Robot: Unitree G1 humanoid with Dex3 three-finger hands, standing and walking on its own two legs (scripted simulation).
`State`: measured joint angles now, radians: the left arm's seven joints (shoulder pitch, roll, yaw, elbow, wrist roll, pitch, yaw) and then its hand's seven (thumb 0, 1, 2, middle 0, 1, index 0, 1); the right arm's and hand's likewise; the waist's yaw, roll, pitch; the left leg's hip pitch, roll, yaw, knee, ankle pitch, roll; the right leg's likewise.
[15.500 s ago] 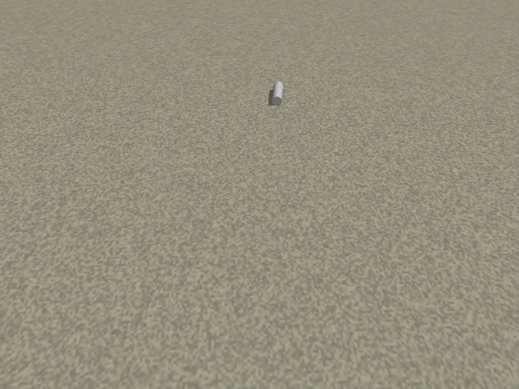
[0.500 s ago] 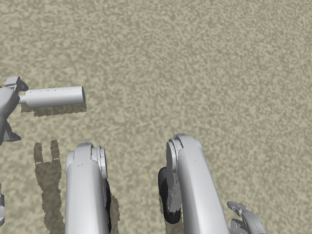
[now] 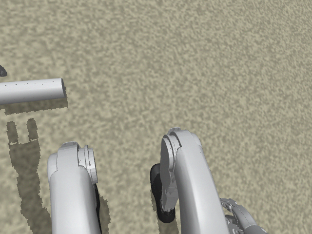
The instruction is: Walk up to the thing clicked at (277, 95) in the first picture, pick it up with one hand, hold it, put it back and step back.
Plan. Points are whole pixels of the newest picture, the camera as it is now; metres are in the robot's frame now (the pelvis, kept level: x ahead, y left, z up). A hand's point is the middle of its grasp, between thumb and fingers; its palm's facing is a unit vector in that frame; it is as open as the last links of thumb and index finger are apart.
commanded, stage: rise first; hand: left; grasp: from above
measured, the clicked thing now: (24, 91) +0.51 +0.33 -0.31
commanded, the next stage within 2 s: approach in 1.98 s
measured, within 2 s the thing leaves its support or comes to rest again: neither
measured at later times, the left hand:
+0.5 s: hand out of the picture +0.45 +0.35 -0.18, palm faces -0.47 -0.07 -0.88, open 14.0 cm
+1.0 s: hand out of the picture +0.46 +0.35 -0.19, palm faces -0.46 -0.08 -0.88, open 14.1 cm
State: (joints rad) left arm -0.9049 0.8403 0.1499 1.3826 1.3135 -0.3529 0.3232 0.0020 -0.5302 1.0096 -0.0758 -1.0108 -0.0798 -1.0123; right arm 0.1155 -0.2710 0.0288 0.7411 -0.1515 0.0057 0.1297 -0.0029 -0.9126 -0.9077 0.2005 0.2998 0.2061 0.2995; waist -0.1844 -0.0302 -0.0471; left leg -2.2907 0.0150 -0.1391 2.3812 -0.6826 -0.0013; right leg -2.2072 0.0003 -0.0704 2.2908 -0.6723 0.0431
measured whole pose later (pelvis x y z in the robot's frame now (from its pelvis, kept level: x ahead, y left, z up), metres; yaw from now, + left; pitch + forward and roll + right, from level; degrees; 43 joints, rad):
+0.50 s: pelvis +0.00 +0.00 -0.01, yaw -2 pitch +34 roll -10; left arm -0.93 0.88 0.16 1.40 1.30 -0.33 0.33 0.00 -0.51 0.98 -0.07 -1.05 -0.09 -1.04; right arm 0.13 -0.27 0.07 0.73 -0.16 0.01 0.15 0.00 -0.92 -0.91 0.20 0.30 0.21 0.30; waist -0.21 -0.04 -0.02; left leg -2.33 0.01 -0.16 2.43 -0.70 0.00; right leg -2.24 0.01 -0.08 2.32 -0.68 0.05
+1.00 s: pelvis +0.00 +0.00 -0.02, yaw -2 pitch +33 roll -10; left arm -0.98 0.92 0.16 1.47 1.32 -0.33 0.36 0.00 -0.54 1.02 -0.09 -1.04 -0.09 -1.04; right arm 0.12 -0.28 0.10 0.72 -0.18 0.00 0.15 0.00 -0.92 -0.91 0.20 0.30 0.21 0.30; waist -0.24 -0.04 0.01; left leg -2.35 0.01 -0.17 2.46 -0.70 0.00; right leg -2.26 0.01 -0.09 2.34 -0.67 0.05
